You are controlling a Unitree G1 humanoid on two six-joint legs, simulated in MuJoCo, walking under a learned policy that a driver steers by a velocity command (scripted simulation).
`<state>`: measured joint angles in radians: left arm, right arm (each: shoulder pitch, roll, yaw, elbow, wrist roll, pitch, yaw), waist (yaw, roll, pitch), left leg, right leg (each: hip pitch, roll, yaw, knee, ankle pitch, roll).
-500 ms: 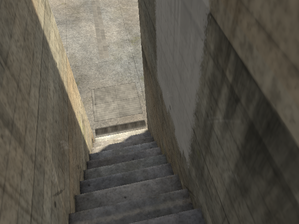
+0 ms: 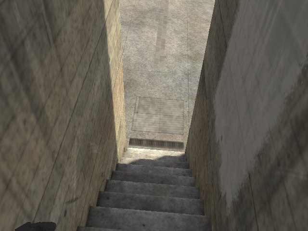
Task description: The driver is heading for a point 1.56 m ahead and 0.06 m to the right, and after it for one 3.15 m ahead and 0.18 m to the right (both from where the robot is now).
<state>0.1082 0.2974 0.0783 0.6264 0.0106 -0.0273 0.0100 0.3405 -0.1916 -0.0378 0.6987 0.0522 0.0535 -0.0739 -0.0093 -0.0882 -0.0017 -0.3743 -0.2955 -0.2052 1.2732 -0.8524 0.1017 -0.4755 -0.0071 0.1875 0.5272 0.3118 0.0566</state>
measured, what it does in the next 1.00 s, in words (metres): goes down: right foot 0.21 m lower, then left foot 0.21 m higher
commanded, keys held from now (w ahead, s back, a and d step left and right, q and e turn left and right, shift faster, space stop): q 0.20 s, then no key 0.80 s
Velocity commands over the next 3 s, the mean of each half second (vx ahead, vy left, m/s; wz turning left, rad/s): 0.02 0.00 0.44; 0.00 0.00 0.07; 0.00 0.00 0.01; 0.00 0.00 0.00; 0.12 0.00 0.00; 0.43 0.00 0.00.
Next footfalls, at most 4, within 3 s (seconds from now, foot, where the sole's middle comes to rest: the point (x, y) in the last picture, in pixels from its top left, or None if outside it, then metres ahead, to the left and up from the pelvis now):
0.06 right None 0.13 -0.12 -0.87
0.66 left None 0.03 0.20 -0.65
0.98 right None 0.13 -0.03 -0.87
1.26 left None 0.08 0.20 -0.67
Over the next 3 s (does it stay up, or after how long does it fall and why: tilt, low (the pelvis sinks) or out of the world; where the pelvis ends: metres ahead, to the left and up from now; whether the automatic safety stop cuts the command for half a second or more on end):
stays up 0.50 0.02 -0.37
